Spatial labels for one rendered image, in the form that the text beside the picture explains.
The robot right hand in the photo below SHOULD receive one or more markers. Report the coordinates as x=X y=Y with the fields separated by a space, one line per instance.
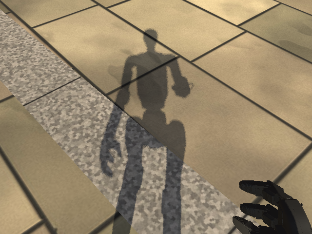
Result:
x=290 y=218

